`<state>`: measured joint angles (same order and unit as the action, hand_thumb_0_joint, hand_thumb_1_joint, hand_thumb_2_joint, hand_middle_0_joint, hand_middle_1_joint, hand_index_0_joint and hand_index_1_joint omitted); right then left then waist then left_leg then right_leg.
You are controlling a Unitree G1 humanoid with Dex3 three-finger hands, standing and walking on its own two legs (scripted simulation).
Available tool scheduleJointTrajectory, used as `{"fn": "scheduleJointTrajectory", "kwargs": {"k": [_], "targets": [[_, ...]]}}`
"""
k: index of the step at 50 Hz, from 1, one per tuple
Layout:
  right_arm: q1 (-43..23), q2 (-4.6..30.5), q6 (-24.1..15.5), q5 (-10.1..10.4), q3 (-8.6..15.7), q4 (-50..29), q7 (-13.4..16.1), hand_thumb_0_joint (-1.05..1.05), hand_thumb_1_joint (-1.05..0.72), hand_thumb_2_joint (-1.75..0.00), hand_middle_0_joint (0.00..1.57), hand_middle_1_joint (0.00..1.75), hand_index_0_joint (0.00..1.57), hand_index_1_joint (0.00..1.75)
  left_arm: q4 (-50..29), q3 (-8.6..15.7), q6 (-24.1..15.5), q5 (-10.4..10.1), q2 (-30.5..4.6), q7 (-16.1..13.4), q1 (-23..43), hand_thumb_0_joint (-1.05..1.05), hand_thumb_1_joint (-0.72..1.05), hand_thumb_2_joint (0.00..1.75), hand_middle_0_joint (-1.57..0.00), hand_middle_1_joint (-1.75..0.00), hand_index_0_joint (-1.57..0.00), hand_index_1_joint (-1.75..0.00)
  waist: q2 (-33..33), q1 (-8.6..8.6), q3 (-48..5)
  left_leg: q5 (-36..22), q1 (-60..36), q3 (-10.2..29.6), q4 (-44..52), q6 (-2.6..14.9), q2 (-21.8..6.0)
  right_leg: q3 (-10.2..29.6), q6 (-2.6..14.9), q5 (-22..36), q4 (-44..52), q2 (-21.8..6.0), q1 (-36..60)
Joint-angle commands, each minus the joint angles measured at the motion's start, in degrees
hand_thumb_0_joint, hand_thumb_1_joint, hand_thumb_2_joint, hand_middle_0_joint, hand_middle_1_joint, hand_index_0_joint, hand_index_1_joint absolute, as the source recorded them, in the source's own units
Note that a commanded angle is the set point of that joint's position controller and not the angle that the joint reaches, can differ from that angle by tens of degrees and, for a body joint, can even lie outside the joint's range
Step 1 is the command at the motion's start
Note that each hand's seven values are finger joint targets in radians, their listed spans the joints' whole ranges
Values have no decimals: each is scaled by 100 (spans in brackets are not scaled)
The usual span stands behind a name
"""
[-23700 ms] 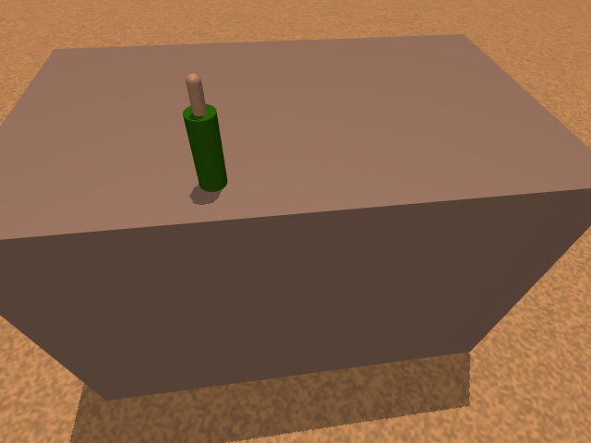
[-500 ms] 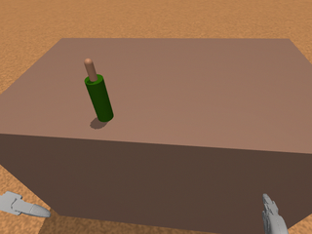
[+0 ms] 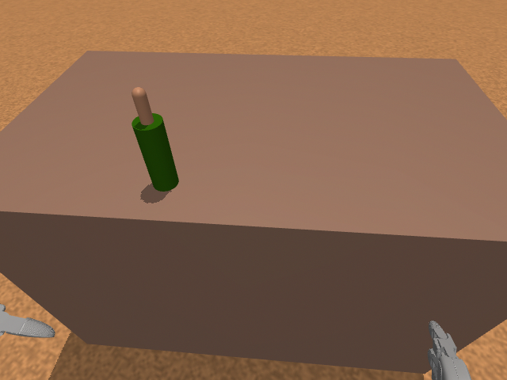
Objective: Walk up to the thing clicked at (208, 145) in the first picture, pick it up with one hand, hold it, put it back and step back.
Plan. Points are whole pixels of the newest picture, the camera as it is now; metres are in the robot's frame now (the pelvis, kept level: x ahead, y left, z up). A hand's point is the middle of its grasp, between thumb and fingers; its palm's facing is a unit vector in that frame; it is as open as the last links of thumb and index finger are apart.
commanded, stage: home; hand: left
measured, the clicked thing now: (153, 141) +0.48 +0.21 +0.13
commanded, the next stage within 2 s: none
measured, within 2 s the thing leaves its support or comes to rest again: neither
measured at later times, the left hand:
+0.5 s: hand (135, 338) +0.20 +0.21 -0.04, palm faces +0.15 -0.96 -0.23, open 17.7 cm
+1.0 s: hand (166, 340) +0.22 +0.17 -0.10, palm faces +0.08 -0.97 -0.23, open 17.7 cm
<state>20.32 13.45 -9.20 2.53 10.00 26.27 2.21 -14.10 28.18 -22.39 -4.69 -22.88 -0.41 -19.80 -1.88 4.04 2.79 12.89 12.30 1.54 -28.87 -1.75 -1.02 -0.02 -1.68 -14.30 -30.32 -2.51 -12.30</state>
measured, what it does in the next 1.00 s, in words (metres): stands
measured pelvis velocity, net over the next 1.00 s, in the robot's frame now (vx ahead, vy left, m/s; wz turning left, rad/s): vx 0.03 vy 0.00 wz -0.02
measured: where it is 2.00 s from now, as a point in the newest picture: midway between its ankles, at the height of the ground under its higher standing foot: outside the picture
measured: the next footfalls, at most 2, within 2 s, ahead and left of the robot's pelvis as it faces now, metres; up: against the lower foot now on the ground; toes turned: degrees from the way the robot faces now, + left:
none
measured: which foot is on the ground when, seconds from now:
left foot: down 0.00-1.00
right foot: down 0.00-1.00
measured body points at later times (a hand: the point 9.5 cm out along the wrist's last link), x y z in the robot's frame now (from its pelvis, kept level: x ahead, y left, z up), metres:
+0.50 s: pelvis +0.03 +0.01 +0.00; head +0.04 +0.01 +0.45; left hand +0.18 +0.26 -0.02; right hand +0.20 -0.22 -0.08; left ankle +0.03 +0.14 -0.73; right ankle +0.03 -0.14 -0.73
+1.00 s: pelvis +0.03 +0.00 +0.00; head +0.05 +0.00 +0.45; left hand +0.21 +0.22 -0.08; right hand +0.17 -0.24 -0.11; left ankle +0.03 +0.14 -0.73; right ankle +0.03 -0.14 -0.73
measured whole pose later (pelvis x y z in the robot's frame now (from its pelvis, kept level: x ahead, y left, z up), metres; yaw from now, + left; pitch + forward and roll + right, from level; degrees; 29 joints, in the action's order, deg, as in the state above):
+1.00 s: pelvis +0.03 +0.00 +0.00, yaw -1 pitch +1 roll +0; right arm 12.6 12.1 -3.9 0.1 0.9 40.0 3.2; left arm 31.9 0.8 -6.8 0.3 -8.8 -4.9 -13.6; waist -0.7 -0.1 0.4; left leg 16.7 15.1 0.3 -31.3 -1.6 -1.9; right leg 1.0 -1.9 -16.7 -31.0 -1.7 -14.8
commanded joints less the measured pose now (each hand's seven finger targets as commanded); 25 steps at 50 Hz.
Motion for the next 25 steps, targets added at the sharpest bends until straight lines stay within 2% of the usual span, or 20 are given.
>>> {"fn": "scheduleJointTrajectory", "kwargs": {"k": [1, 3, 4, 5, 7, 9, 10, 11, 13, 16, 17, 19, 21, 22, 23, 24, 25], "targets": [[-836, 17, -361, -31, -523, -645, -54, 0, -8, -46, 12, 17, 12, 17, -948, 109, -213, -42, -784, -91, 437, 0, -53, 7, -5, -6, -6, -6, -363, 120, -309, 471, 310, -315, 745, 201, 181, -300, 135, -328, 648, 196, 87], [-1081, -115, -370, -72, -767, -474, -51, 0, -17, -48, 13, 18, 13, 18, -891, -80, -176, 14, -673, -129, 385, 0, -55, 6, -5, -6, -5, -6, -507, 114, -463, 284, 283, -299, 711, 193, 163, -299, 141, -117, 601, 208, 190], [-1105, -72, -371, -90, -748, -398, -34, 0, -25, -52, 13, 19, 13, 19, -859, -169, -142, 38, -646, -151, 328, 0, -52, 8, -5, -6, -6, -6, -461, 69, -488, 283, 276, -284, 693, 198, 162, -317, 136, -94, 616, 217, 208], [-1177, 127, -376, -112, -629, -368, -11, 0, -28, -54, 14, 20, 14, 20, -850, -235, -112, 60, -630, -168, 230, 0, -55, 6, -5, -6, -5, -5, -496, 56, -487, 339, 281, -257, 728, 192, 124, -343, 141, -92, 589, 246, 218], [-972, 579, -374, -170, -270, -204, 57, 0, -39, -61, 15, 21, 15, 21, -672, -414, -12, 114, -531, -196, 21, 0, -56, 6, -5, -5, -5, -5, -298, -145, -689, 231, 71, -237, 681, 188, 87, -366, 127, 35, 596, 277, 205], [-843, 818, -366, -193, -56, -34, 91, 0, -38, -60, 15, 21, 15, 21, -471, -659, 110, 162, -338, -198, -365, 0, -60, 3, -5, -5, -5, -4, -220, -244, -725, -50, -104, -242, 638, 178, 85, -387, 126, 286, 582, 291, 186], [-864, 885, -368, -197, 3, 2, 100, 0, -41, -62, 15, 22, 15, 22, -372, -684, 168, 183, -318, -195, -534, 0, -60, 3, -5, -5, -5, -4, -236, -232, -725, -179, -182, -227, 657, 153, 71, -412, 139, 371, 559, 325, 132], [-844, 899, -370, -205, 60, -48, 106, 0, -45, -64, 16, 22, 16, 22, -202, -741, 235, 196, -263, -188, -585, 0, -58, 4, -5, -5, -5, -5, -113, -300, -791, -338, -282, -217, 640, 143, 46, -427, 127, 479, 550, 336, 137], [-901, 820, -360, -206, 19, -44, 112, 0, -52, -68, 16, 24, 16, 24, -117, -952, 329, 222, -130, -186, -521, 0, -60, 3, -5, -4, -5, -4, -25, -327, -714, -470, -307, -164, 685, 136, 17, -481, 127, 640, 541, 346, 148], [-1117, 310, -327, -194, -358, 116, 93, 0, -66, -77, 18, 26, 18, 26, 544, -1486, 518, 286, 286, -159, -363, 0, -61, 1, -4, -4, -4, -4, 294, -355, -384, -556, -199, -178, 686, 164, 27, -450, 124, 604, 613, 322, -6], [-1330, 96, -332, -173, -569, 118, 76, 0, -68, -78, 18, 26, 18, 26, 679, -1719, 543, 308, 446, -141, -312, 0, -61, 0, -4, -4, -4, -3, 243, -286, -291, -471, -127, -180, 712, 177, 32, -444, 129, 534, 615, 298, -22], [-1421, -182, -315, -163, -889, 51, 62, 0, -81, -85, 19, 29, 19, 29, 982, -1949, 599, 345, 556, -134, -55, 0, -61, 2, -4, -4, -4, -4, 214, -305, -345, -418, -101, -245, 680, 197, 81, -415, 129, 481, 650, 253, -63], [-1231, 62, -274, -213, -703, 173, 102, 0, -88, -89, 20, 30, 20, 30, 1310, -1975, 660, 372, 472, -147, 53, 0, -61, 2, -4, -4, -5, -4, 226, -397, -416, -364, -91, -284, 624, 210, 118, -394, 118, 474, 679, 220, -60], [-1213, 154, -271, -222, -674, 184, 112, 0, -89, -90, 20, 30, 20, 30, 1632, -2080, 717, 385, 538, -129, -2, 0, -61, 2, -4, -4, -5, -4, 258, -406, -484, -443, -123, -297, 581, 206, 118, -387, 113, 555, 661, 217, -51], [-1175, 119, -248, -231, -712, 255, 104, 0, -89, -90, 20, 30, 20, 30, 1881, -2145, 776, 396, 571, -132, -53, 0, -61, 2, -4, -4, -5, -4, 26, -356, -579, -640, -126, -323, 543, 180, 135, -364, 139, 717, 606, 193, 4], [-1271, 151, -214, -226, -693, 314, 98, 0, -89, -90, 20, 30, 20, 30, 2069, -2112, 814, 391, 526, -152, -112, 0, -59, 3, -5, -4, -5, -4, -103, -283, -702, -788, -163, -328, 509, 154, 146, -358, 156, 845, 565, 187, 67], [-1209, 251, -195, -239, -621, 252, 110, 0, -90, -90, 20, 30, 20, 30, 2324, -2179, 866, 396, 557, -149, -89, 0, -59, 3, -5, -4, -5, -4, 48, -356, -800, -1014, -209, -347, 425, 153, 137, -353, 137, 1045, 553, 186, 105]]}}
